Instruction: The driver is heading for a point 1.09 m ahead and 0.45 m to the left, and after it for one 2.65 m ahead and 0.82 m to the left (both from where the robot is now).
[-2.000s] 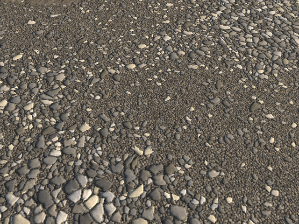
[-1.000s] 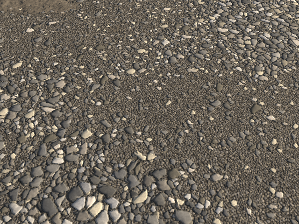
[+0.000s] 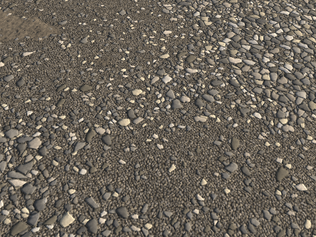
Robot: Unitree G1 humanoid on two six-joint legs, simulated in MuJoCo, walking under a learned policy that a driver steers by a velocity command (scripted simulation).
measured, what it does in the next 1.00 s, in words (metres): walks ahead, turning left: right foot, then left foot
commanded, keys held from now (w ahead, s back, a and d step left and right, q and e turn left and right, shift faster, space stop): w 0.18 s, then w+q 0.82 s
